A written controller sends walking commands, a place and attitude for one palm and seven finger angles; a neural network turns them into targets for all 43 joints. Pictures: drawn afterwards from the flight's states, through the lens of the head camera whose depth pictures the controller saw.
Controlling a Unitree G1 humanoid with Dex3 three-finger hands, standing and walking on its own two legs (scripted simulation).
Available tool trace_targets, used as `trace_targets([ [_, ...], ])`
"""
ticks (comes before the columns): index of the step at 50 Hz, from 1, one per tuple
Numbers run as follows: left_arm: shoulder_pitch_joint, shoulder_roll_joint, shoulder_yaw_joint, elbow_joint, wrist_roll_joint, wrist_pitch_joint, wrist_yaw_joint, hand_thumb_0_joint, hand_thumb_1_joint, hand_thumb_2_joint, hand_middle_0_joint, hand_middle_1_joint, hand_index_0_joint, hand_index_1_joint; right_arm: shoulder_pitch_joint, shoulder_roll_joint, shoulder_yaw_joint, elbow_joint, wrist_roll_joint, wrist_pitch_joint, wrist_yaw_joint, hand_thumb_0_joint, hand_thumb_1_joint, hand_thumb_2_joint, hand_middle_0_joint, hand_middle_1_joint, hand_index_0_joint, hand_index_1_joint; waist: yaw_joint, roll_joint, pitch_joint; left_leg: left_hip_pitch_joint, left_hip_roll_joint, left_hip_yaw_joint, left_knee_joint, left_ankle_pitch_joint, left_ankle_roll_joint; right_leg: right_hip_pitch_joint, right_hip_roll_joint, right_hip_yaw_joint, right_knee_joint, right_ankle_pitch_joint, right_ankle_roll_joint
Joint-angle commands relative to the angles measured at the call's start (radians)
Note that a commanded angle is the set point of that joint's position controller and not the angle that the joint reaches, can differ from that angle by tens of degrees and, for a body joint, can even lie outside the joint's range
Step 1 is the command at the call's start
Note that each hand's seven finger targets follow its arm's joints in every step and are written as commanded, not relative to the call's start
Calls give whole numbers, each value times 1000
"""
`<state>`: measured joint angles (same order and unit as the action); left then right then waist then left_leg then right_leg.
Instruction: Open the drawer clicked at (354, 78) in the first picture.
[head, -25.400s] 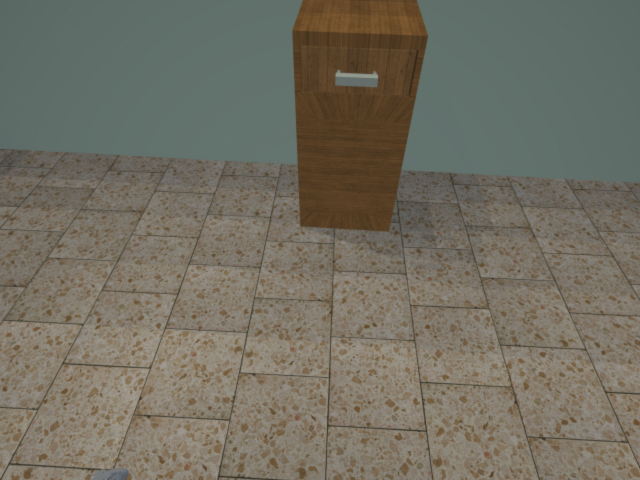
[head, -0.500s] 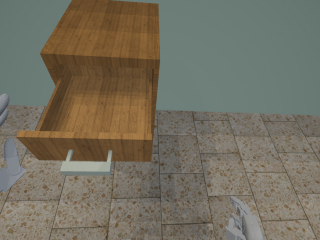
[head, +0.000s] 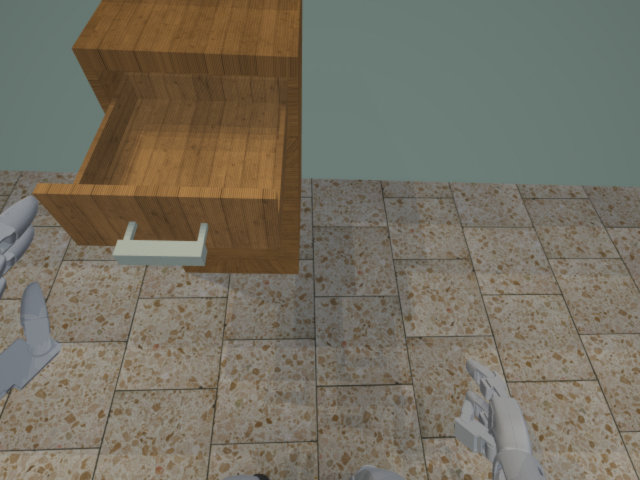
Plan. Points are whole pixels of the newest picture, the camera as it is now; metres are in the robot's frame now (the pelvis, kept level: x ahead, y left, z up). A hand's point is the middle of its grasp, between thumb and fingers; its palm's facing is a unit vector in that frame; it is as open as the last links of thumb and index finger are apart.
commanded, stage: stop stepping back and stand still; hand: left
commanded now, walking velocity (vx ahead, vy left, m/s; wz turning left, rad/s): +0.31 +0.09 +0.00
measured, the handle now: (164, 240) +0.44 +0.27 -0.06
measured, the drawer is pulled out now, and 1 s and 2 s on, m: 0.30 0.30 0.30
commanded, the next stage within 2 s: let the arm hang, fingers relaxed in 0.72 s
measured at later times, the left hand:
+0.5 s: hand out of the picture +0.08 +0.20 +0.17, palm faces +0.37 -0.77 -0.51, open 7.4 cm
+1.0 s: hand out of the picture +0.06 +0.21 -0.08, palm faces +0.20 -0.92 -0.35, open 7.4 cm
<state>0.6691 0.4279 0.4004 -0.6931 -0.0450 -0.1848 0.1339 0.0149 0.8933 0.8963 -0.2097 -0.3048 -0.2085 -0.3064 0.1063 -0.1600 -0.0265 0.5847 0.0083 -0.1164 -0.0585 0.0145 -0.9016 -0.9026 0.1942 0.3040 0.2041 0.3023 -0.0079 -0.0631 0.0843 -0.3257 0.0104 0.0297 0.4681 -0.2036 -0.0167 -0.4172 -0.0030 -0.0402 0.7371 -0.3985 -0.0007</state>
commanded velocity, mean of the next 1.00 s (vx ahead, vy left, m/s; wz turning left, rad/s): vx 0.11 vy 0.05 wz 0.00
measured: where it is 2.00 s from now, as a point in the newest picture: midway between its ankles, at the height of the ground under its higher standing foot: outside the picture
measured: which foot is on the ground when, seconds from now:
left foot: down 0.00-0.08, up 0.10-0.38, down 0.40-1.00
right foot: down 0.00-1.00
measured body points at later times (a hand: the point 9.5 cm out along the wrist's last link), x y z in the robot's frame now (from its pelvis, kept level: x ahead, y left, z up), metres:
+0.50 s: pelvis -0.09 -0.04 +0.00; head -0.08 -0.05 +0.45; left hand +0.06 +0.23 +0.20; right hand +0.07 -0.31 -0.08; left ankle -0.15 +0.09 -0.74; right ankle -0.02 -0.10 -0.73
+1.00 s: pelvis -0.09 -0.04 -0.02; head -0.10 -0.05 +0.43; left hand +0.05 +0.25 -0.06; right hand +0.03 -0.26 -0.15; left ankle -0.14 +0.09 -0.74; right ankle -0.02 -0.10 -0.74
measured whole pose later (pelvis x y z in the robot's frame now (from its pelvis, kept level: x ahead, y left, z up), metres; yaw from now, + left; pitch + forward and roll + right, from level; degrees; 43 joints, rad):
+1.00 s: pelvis -0.09 -0.04 -0.02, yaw +7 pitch -2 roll +2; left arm 0.26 0.26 0.10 0.43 0.04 0.05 0.03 0.00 0.91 0.90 -0.20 -0.30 -0.20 -0.30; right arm 0.24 -0.21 -0.01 0.82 -0.03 0.01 0.01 0.01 -0.90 -0.90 0.20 0.30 0.21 0.30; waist -0.02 0.00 -0.01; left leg -0.22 -0.02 0.03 0.64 -0.38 0.00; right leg -0.40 -0.02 -0.11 0.67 -0.26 -0.08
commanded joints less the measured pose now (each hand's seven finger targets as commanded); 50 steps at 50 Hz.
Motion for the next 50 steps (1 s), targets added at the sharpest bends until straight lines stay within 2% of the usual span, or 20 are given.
trace_targets([
  [1, 78, 96, 116, -191, -4, -55, 33, 0, 900, 900, -200, -300, -200, -300, -25, -159, -39, -146, 10, -61, 8, 0, -900, -900, 200, 300, 200, 300, 13, 243, -219, 61, 240, -121, -39, 382, 106, 185, -39, 2, -159, 68, 11],
  [3, 44, 119, 118, -167, -2, -56, 35, 0, 900, 900, -200, -300, -200, -300, -28, -158, -27, -168, 23, -50, 8, 0, -900, -900, 200, 300, 200, 300, 10, 76, -156, -72, 108, -45, 76, -145, 51, 271, -112, 43, -405, 215, 7],
  [5, -25, 150, 129, -158, -19, -41, 41, 0, 900, 900, -200, -300, -200, -300, -9, -161, -40, -170, 37, -30, -2, 0, -900, -900, 200, 300, 200, 300, 9, -199, -161, -54, -41, -50, 554, -280, 5, 8, -388, 458, -606, -41, -134],
  [7, -28, 119, 115, -79, -15, -39, 41, 0, 900, 900, -200, -300, -200, -300, -7, -130, -18, -130, 10, -17, -8, 0, -900, -900, 200, 300, 200, 300, -33, -86, -171, -91, -9, -86, 683, -167, -3, 38, -345, 328, -547, -54, -128],
  [10, -31, 93, 75, -36, -4, -44, 37, 0, 900, 900, -200, -300, -200, -300, -45, -144, -12, -146, 1, -9, -20, 0, -900, -900, 200, 300, 200, 300, -23, -55, -133, -57, 4, -29, 470, -165, 8, 42, -289, 198, -572, -102, -92],
  [15, 20, 90, 61, -70, 32, -55, 46, 0, 900, 900, -200, -300, -200, -300, -1, -155, -15, -139, -7, -40, -11, 0, -900, -900, 200, 300, 200, 300, -2, -85, -164, 42, -18, 41, 3, -228, 71, 208, -281, 204, -565, -55, -70],
  [20, 1, 128, 77, -157, 26, -101, 41, 0, 900, 900, -200, -300, -200, -300, 48, -203, -53, -171, 2, -65, -2, 0, -900, -900, 200, 300, 200, 300, 4, 181, -199, 113, 118, -68, -177, -29, 117, 304, -101, 82, -276, 160, 22],
  [22, 21, 139, 103, -124, 23, -97, 46, 0, 900, 900, -200, -300, -200, -300, 48, -176, -37, -163, 10, -59, -2, 0, -900, -900, 200, 300, 200, 300, -2, 211, -158, 19, 96, -55, -177, -244, 114, 271, -101, 85, -311, -47, 3],
  [25, -55, 107, 73, -56, 25, -97, 47, 0, 900, 900, -200, -300, -200, -300, 48, -188, -43, -149, 10, -61, -13, 0, -900, -900, 200, 300, 200, 300, -14, 88, -45, -53, 68, -61, -106, -267, 106, 203, -90, 143, -354, -90, -20],
  [29, -94, 97, 63, 22, 28, -103, 43, 0, 900, 900, -200, -300, -200, -300, 67, -173, -32, -126, 5, -58, -13, 0, -900, -900, 200, 300, 200, 300, -16, -51, -63, 26, -5, -2, 42, -295, 91, 99, -184, 286, -523, -279, -52],
  [31, -137, 82, 37, -16, 31, -96, 41, 0, 900, 900, -200, -300, -200, -300, 55, -168, -18, -123, -2, -51, -12, 0, -900, -900, 200, 300, 200, 300, -23, -49, -67, 60, 5, -18, -11, -263, 96, 92, -167, 239, -484, -218, -57],
  [35, -153, 77, 28, -56, 38, -88, 49, 0, 900, 900, -200, -300, -200, -300, 32, -171, -2, -129, -2, -62, -14, 0, -900, -900, 200, 300, 200, 300, -11, 231, -36, -11, 173, -236, -262, -357, 140, 132, -13, 63, -179, 20, -3],
  [37, -135, 85, 39, -36, 42, -70, 50, 0, 900, 900, -200, -300, -200, -300, 16, -161, -1, -127, -1, -57, -10, 0, -900, -900, 200, 300, 200, 300, -1, 154, -50, -70, 171, -184, -190, -178, 133, 233, -12, 31, -176, 160, 8],
  [40, -108, 102, 61, -51, 29, -76, 39, 0, 900, 900, -200, -300, -200, -300, 10, -158, 0, -131, -4, -55, -4, 0, -900, -900, 200, 300, 200, 300, -4, 103, -73, -73, 58, -88, -83, -135, 79, 289, -67, 159, -330, 190, -21],
  [41, -212, -33, -290, 764, 119, 96, -99, 0, 900, 900, -200, -300, -200, -300, 44, -267, -68, 143, -15, -46, 76, 0, -900, -900, 200, 300, 200, 300, -37, 24, -41, -55, 20, -54, 191, -10, 48, 120, -192, 187, -230, 466, -81],
  [42, -181, -57, -265, 793, 100, 159, -120, 0, 900, 900, -200, -300, -200, -300, 164, -185, -50, 130, -6, 22, 74, 0, -900, -900, 200, 300, 200, 300, -35, -65, -158, 37, 13, -47, 217, -113, 30, 121, -235, 238, -283, 441, -132],
  [44, -243, -80, -273, 865, 97, 182, -120, 0, 900, 900, -200, -300, -200, -300, 219, -144, -23, 116, -21, 83, 71, 0, -900, -900, 200, 300, 200, 300, -22, -185, -138, -8, -16, -35, 269, -284, 43, 99, -246, 212, -350, 163, -153],
  [45, -296, -88, -282, 923, 97, 189, -111, 0, 900, 900, -200, -300, -200, -300, 226, -144, -22, 122, -29, 89, 74, 0, -900, -900, 200, 300, 200, 300, -27, -237, -114, -10, -8, -46, 220, -260, 55, 97, -225, 187, -319, 195, -156],
  [47, -350, -87, -310, 1026, 89, 203, -107, 0, 900, 900, -200, -300, -200, -300, 249, -148, -15, 146, -39, 105, 71, 0, -900, -900, 200, 300, 200, 300, -38, -133, -94, 104, 14, -74, 70, -21, 78, 33, -169, 146, -256, 189, -106],
  [50, -416, -103, -326, 1211, 75, 210, -109, 0, 900, 900, -200, -300, -200, -300, 162, -152, 1, 178, -46, 101, 56, 0, -900, -900, 200, 300, 200, 300, 3, 179, -20, -31, 144, -207, -79, 127, 120, 125, -39, 66, -185, 188, -29],
])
